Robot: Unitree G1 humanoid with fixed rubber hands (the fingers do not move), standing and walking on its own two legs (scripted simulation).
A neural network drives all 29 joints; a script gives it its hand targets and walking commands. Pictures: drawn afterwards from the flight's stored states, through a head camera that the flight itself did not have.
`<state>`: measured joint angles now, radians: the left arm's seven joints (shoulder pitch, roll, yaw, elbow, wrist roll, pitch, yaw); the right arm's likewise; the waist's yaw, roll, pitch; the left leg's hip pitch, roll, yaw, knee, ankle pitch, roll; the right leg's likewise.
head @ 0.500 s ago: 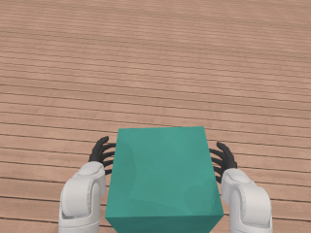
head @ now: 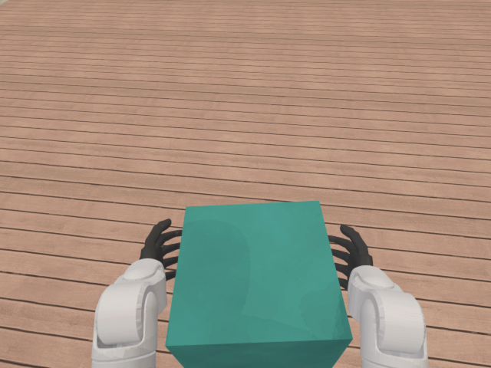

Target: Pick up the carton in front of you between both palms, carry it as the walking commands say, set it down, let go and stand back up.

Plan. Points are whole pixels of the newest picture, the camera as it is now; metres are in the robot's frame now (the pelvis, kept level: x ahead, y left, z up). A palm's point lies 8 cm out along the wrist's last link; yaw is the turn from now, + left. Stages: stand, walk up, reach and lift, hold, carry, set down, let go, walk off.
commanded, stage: carry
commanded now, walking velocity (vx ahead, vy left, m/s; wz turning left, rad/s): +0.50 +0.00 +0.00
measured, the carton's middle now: (256, 298) +0.26 +0.00 -0.02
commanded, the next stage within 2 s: none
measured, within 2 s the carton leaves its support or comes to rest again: neither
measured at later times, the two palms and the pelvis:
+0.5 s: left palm (176, 121) +0.63 +0.19 +0.06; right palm (309, 126) +0.60 -0.11 +0.07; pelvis +0.34 +0.06 +0.00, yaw -4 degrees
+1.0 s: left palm (213, 54) +0.95 +0.14 +0.06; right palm (313, 56) +0.95 -0.16 +0.05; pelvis +0.69 -0.01 +0.00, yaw +0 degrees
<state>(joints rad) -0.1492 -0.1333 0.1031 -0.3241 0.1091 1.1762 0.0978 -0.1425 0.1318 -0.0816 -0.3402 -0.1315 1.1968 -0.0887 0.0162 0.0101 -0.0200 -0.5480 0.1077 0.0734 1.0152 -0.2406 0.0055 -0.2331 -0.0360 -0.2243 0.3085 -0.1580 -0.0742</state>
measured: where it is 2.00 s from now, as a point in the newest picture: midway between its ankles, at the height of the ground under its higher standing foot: (253, 167)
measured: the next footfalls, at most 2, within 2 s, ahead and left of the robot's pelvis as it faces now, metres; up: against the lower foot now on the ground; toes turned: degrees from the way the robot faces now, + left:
left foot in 0.28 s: +0.40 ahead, +0.13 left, +0.00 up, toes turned +10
right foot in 0.78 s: +0.74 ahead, -0.09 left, +0.00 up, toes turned -13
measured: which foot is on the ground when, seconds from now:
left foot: up 0.00-0.26, down 0.28-0.80, up 0.82-1.00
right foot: down 0.00-0.28, up 0.30-0.76, down 0.78-1.00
